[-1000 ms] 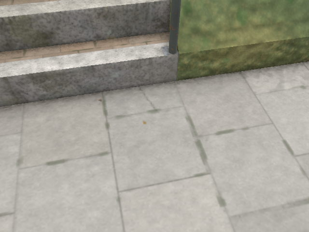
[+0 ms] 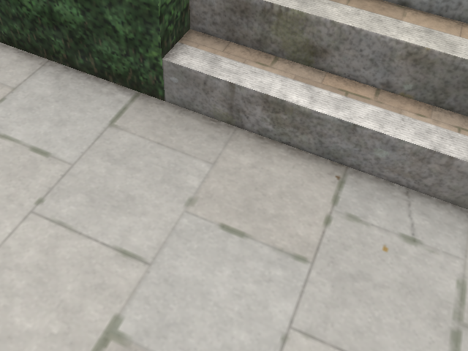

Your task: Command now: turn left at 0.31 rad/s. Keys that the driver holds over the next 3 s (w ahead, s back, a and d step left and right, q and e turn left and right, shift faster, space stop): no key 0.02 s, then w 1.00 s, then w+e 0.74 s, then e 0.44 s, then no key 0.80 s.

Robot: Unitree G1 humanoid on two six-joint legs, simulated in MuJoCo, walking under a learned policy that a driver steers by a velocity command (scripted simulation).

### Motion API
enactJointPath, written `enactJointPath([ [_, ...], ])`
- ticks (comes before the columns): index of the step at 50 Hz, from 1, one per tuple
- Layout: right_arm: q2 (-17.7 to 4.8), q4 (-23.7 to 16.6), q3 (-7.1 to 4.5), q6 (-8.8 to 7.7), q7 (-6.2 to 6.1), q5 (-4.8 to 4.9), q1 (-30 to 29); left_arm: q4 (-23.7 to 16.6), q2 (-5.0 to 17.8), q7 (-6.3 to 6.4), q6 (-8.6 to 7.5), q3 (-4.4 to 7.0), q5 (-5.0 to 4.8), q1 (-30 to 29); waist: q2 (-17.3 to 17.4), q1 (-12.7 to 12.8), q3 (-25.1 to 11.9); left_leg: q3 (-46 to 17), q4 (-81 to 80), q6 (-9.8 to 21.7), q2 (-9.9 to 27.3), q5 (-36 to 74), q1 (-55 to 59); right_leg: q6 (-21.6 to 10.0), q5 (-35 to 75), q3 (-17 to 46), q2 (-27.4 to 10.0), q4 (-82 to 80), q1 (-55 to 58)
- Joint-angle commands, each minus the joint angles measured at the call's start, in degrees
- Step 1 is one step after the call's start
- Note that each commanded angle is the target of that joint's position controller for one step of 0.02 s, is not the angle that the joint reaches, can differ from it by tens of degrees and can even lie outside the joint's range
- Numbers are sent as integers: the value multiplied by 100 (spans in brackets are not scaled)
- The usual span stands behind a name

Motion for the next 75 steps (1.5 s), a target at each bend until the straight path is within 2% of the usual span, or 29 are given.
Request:
enactJointPath([
  [1,-898,-341,-235,-37,8,-43,21,-442,362,-53,-93,48,-31,-250,1002,-154,-536,-1409,-551,1022,1487,1362,702,-14,-263,-13,-61,-523,170],
  [8,-704,-136,-97,-97,59,55,80,-268,292,-253,-431,13,-85,364,796,121,-201,-1863,-682,674,1005,-2239,-237,-674,218,-289,21,-2826,2067],
  [9,-455,-201,-19,-159,63,36,-104,-155,458,-224,-484,45,-21,896,470,314,-329,-1481,78,407,737,-2116,-902,-929,75,334,-611,-2959,2862],
  [10,-155,-383,45,-268,84,43,-129,8,1018,-214,-513,177,36,1363,-731,237,-351,-95,1439,-11,-118,-1855,-1927,-1495,-795,1753,-1478,-3392,3369],
  [11,-640,-576,-81,-380,79,116,-601,44,1171,-256,-551,264,69,1517,-1124,488,224,160,2298,-159,-1,-2224,-2938,-2106,-1467,3182,-2315,-4073,3185],
  [12,-864,-537,-183,-452,97,196,-668,-12,913,-213,-592,194,53,1363,-753,429,508,-108,2968,-188,320,-1872,-3266,-2120,-1736,3133,-2283,-4131,3117],
  [15,-617,-342,-174,-513,211,106,-453,-88,580,-170,-607,63,-69,1128,-604,257,487,84,3275,-279,676,-714,-3487,-1664,-857,2001,-1643,-4253,3276],
  [21,-80,-414,7,-614,357,106,-1067,-2,680,-187,-524,51,-81,1423,-559,524,368,749,1560,-449,617,637,-2082,-1452,1212,426,-1001,-4309,2478],
  [26,-361,-516,-60,-635,462,199,-1267,114,966,-211,-486,111,-197,1656,-663,468,479,752,647,-221,521,559,-1376,-1408,1396,560,-1424,-4150,2605],
  [29,-785,-177,-290,-617,388,163,-34,127,960,-188,-429,101,-187,1544,-503,-311,-265,977,229,165,200,459,489,-1120,3628,96,-1163,-2629,2566],
  [30,-1050,28,-403,-596,317,137,946,48,736,-174,-441,9,-99,1515,-255,-771,-973,502,388,407,675,425,2033,-905,3285,-153,-903,-1228,1721],
  [31,-1749,123,-534,-574,286,-26,1638,-202,101,-185,-527,-204,-60,2021,1391,-690,-1988,-2250,5,1307,2370,-738,4125,-463,740,-428,-38,1260,-419],
  [32,-1347,183,-412,-589,313,16,1742,-127,310,-192,-657,-165,-140,1887,1659,-734,-2297,-3849,-1014,1479,2663,-1525,3949,-506,-1366,432,160,2132,-1059],
  [33,-1054,178,-285,-601,324,49,1260,-273,760,-232,-702,-30,-296,1400,1291,-616,-1263,-3028,-1090,1191,2497,-1673,3230,-603,-1034,390,-203,2461,-1594],
  [36,-605,108,-132,-615,369,4,311,-309,601,-231,-631,-25,-106,1022,708,-67,-197,-1287,-1460,901,1750,-311,1215,-627,189,146,-812,1691,-1010],
  [40,-650,297,-162,-763,359,25,239,-260,370,-212,-436,-53,-61,1065,621,174,31,-520,-1916,1030,1556,597,588,-415,859,43,-854,1181,-836],
  [51,-1001,931,-227,-555,193,151,1177,-950,220,-472,-624,-158,-110,-953,427,-463,499,56,-1647,769,1751,1080,1721,-520,2200,-190,-463,-1892,-1023],
  [54,-1113,1007,-277,-473,149,139,1087,-981,357,-551,-626,-123,-114,-769,564,-280,296,241,-1188,583,1899,2122,2266,-795,1528,-351,-278,-2086,-674],
  [56,-1141,979,-276,-403,106,86,894,-736,662,-505,-592,52,-92,278,610,312,-444,677,219,346,1595,4175,2242,-1089,1360,-720,187,-2219,861],
  [57,-991,889,-202,-391,53,0,959,-533,971,-449,-566,186,-100,1175,391,644,-1092,951,1579,124,1363,3712,1406,-1300,1551,-287,-52,-2055,2416],
  [58,-426,648,-3,-506,101,-75,1629,-508,1646,-426,-555,339,-10,1734,-942,422,-1953,1048,3936,-329,540,1238,-1054,-2290,769,2510,-1503,-2199,4811],
  [59,-452,729,35,-680,163,-52,1487,-448,1301,-447,-548,253,-104,1887,-1244,514,-2411,183,4886,-408,19,-1985,-2166,-2629,63,4442,-1969,-3315,5414],
  [60,-888,558,-69,-803,244,157,920,-501,998,-422,-538,152,-89,1611,-851,596,-1635,-112,5222,-314,388,-1724,-2756,-2301,-218,3755,-1826,-3427,4932],
  [61,-894,427,-41,-876,261,208,462,-584,886,-396,-522,117,-62,1243,-335,501,-1025,4,4979,-230,642,-1255,-2749,-2122,158,2997,-1596,-3471,4070],
  [62,-845,381,-42,-898,237,102,252,-635,788,-388,-506,82,-45,951,90,304,-566,87,4485,-232,841,-910,-2557,-2025,746,2435,-1374,-3577,3207],
  [65,-738,365,-73,-774,200,-61,405,-757,651,-347,-508,42,-4,639,-131,-95,-346,117,3726,-402,1018,-486,-1785,-2051,1724,1843,-1004,-3962,2094],
  [66,-417,504,78,-485,286,-504,666,-397,812,-352,-478,95,111,1070,87,-217,-300,446,3577,-472,922,-474,-1316,-1888,2531,1344,-840,-3867,1621],
  [72,-470,136,129,-291,348,-273,-545,-205,823,-379,-416,157,12,1467,-348,176,108,514,1813,-689,863,817,-1574,-1686,1440,1252,-516,-4041,1595],
  [75,-533,-1,131,-393,360,-215,-1085,-200,933,-334,-419,218,124,1587,-251,411,105,463,1117,-702,716,931,-1491,-1683,1409,1573,-659,-3782,2011],
])
Next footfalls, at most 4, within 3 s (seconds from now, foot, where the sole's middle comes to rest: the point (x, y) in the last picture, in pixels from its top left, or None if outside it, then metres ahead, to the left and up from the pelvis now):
0.18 right None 0.04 -0.14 -0.78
0.60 left None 0.31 0.14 -0.78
1.14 right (252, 296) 0.64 -0.08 -0.78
1.62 left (199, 218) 0.91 0.10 -0.78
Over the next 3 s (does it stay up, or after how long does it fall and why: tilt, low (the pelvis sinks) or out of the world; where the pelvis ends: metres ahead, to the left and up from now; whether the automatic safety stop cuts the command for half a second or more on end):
stays up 0.99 -0.02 0.00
